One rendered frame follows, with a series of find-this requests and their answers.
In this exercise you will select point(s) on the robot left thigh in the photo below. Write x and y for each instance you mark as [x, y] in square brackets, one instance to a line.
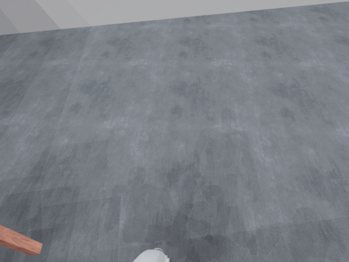
[152, 255]

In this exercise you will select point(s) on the table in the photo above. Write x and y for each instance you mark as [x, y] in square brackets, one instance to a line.
[19, 242]

